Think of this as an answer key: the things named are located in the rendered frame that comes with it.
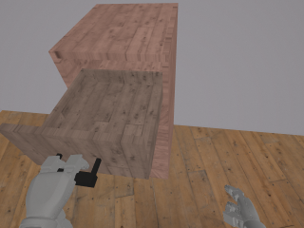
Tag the drawer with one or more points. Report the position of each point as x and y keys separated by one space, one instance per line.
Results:
x=106 y=114

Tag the robot left forearm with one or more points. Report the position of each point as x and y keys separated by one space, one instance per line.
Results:
x=38 y=222

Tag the left robot hand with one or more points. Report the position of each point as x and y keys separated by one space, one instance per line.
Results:
x=50 y=190

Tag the cabinet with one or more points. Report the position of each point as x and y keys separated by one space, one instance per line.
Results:
x=134 y=37

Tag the handle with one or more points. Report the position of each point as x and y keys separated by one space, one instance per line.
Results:
x=83 y=178

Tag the right robot hand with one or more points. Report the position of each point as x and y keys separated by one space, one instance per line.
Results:
x=237 y=214

